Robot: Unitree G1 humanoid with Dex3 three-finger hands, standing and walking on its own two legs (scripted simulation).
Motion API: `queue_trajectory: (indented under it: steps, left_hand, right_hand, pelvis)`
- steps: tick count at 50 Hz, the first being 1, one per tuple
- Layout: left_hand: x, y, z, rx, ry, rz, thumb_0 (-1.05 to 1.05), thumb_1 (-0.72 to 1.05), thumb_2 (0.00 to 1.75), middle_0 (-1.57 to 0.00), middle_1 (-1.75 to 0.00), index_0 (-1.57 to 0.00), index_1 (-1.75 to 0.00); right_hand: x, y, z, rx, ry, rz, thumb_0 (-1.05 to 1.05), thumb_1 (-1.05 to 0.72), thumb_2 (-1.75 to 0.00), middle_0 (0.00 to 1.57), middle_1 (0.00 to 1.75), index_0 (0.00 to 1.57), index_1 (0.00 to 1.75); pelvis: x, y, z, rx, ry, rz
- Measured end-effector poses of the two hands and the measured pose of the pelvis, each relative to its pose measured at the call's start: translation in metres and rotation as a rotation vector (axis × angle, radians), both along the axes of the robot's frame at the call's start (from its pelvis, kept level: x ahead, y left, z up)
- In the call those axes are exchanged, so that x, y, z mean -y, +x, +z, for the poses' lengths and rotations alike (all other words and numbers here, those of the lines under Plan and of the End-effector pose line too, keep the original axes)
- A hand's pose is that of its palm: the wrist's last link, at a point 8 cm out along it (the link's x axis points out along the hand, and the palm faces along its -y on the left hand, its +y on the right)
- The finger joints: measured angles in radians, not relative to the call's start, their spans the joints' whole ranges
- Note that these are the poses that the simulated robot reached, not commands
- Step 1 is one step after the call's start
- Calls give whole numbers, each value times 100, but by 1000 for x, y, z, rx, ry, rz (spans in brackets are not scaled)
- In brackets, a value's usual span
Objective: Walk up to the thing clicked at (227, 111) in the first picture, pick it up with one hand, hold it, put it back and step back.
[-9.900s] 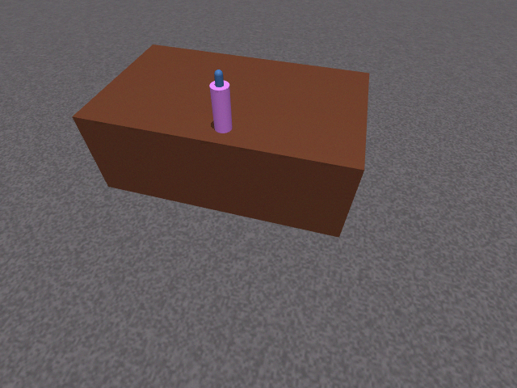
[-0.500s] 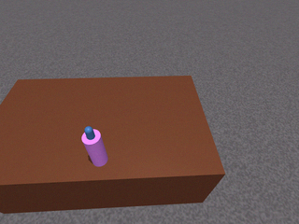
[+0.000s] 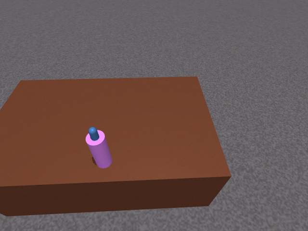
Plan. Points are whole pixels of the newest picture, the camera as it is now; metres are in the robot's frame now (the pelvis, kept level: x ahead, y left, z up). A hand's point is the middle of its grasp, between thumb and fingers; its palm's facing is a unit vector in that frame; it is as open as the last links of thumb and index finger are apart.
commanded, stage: stand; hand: left
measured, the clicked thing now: (98, 146) +0.48 +0.23 -0.21
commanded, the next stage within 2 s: none
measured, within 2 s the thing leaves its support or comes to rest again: neither
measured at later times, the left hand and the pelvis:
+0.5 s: hand out of the picture +0.05 +0.25 -0.16, palm faces -0.02 -0.94 -0.34, open 7.4 cm; pelvis -0.01 +0.00 +0.00, yaw +1 degrees
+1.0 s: hand out of the picture +0.08 +0.25 -0.16, palm faces -0.02 -0.94 -0.34, open 7.4 cm; pelvis +0.01 +0.00 +0.00, yaw +1 degrees
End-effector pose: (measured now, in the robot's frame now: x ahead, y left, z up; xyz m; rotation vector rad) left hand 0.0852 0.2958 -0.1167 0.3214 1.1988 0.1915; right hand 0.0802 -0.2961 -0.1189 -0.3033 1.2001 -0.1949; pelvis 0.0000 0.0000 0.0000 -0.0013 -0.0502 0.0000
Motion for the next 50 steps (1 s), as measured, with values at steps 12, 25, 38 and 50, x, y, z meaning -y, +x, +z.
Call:
queue_trajectory:
  steps: [12,25,38,50]
  left_hand:
    - [1,-29,-3,-36,-1,18,1,91,90,-20,-30,-21,-30]
    - [1,-40,-5,-68,-4,26,1,91,90,-20,-30,-21,-30]
    - [2,-19,-3,-32,-6,16,1,91,90,-20,-30,-21,-30]
    - [0,-11,-3,-38,0,19,1,91,90,-20,-30,-21,-30]
  right_hand:
    - [3,-21,-3,-35,4,2,1,-90,-90,20,30,20,30]
    - [5,-32,-5,-80,3,-2,1,-90,-90,20,30,20,30]
    - [2,-11,-3,-47,0,18,1,-90,-90,20,30,20,30]
    - [1,4,-3,-41,0,32,1,-90,-90,20,30,20,30]
  pelvis:
    - [3,-10,0,-2,-1,7]
    - [4,-7,-1,-14,-2,13]
    - [3,0,0,-16,-1,16]
    - [3,9,0,-26,-1,18]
